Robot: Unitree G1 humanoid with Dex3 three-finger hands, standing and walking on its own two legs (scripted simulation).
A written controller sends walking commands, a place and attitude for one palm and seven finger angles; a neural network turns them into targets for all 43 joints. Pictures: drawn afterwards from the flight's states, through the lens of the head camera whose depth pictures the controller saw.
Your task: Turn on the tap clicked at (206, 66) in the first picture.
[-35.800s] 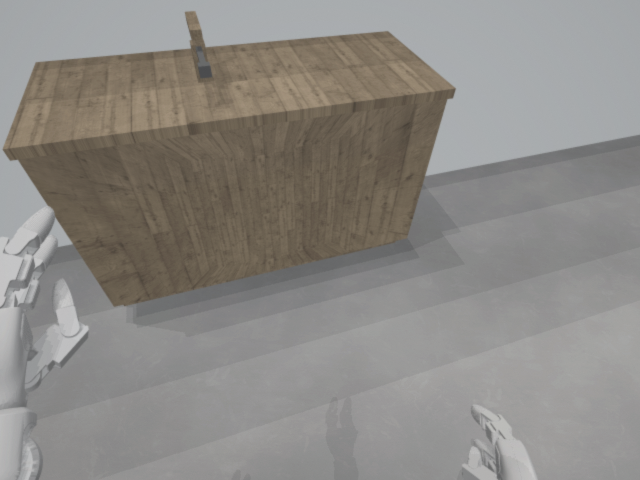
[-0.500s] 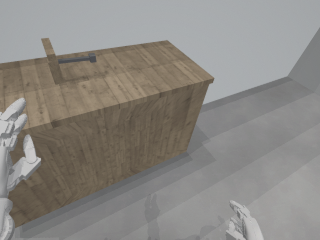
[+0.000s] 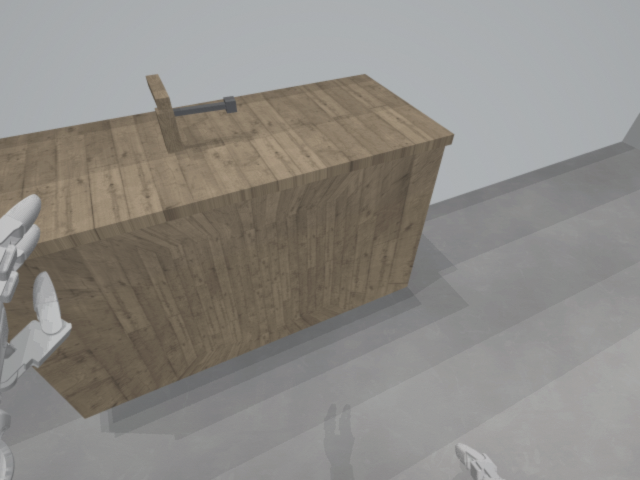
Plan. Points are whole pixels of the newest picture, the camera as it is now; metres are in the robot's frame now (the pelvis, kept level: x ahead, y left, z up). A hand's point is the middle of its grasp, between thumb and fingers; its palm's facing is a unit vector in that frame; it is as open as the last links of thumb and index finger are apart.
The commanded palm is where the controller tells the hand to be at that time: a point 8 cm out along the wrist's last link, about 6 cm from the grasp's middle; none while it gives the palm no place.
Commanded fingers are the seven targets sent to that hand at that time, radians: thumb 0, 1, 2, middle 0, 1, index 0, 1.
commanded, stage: stop stepping back and stand still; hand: left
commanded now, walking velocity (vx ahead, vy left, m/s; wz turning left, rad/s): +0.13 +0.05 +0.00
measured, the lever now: (230, 104) +0.91 +0.24 +0.07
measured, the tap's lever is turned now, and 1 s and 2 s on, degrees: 85 85 85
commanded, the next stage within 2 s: stand and check the lever's angle in 0.94 s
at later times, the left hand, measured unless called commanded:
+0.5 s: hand (50, 327) +0.20 +0.25 +0.19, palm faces +0.47 -0.76 -0.45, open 7.4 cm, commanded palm +0.15 +0.27 +0.18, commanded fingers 0.00 0.90 0.90 -0.20 -0.30 -0.20 -0.30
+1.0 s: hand (81, 314) +0.24 +0.24 +0.16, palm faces +0.40 -0.83 -0.40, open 7.4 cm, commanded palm +0.19 +0.28 +0.18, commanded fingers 0.00 0.90 0.90 -0.20 -0.30 -0.20 -0.30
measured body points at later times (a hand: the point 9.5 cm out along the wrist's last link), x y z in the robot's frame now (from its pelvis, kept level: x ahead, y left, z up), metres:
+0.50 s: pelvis +0.00 -0.01 +0.00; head +0.00 -0.02 +0.45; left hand +0.17 +0.28 +0.21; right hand +0.17 -0.23 -0.09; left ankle +0.02 +0.13 -0.73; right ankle +0.04 -0.10 -0.73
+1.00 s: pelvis +0.03 +0.00 +0.01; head +0.04 -0.01 +0.46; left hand +0.21 +0.29 +0.19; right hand +0.22 -0.23 -0.07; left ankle +0.02 +0.12 -0.73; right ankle +0.04 -0.10 -0.73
